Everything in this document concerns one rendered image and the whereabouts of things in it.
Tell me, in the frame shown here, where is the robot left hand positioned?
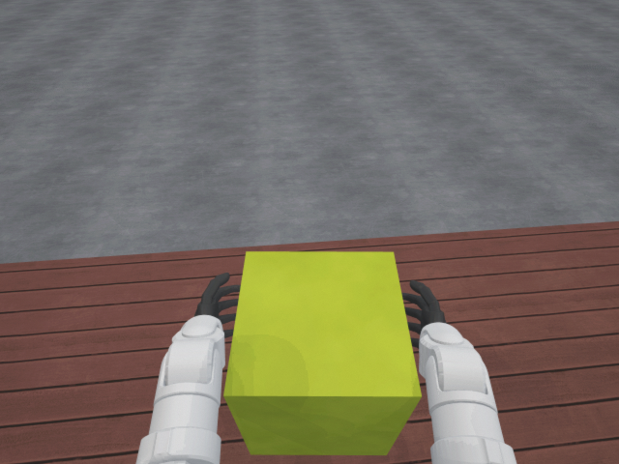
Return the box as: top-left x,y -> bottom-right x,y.
194,273 -> 241,338

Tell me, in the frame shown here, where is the robot right hand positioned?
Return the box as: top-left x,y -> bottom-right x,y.
401,280 -> 447,349

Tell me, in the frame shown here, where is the right robot forearm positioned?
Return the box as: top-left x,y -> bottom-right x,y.
419,323 -> 516,464

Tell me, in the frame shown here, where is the carton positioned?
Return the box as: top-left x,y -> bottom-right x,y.
223,251 -> 422,455

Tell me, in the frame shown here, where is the left robot forearm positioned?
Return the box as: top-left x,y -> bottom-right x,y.
135,315 -> 225,464

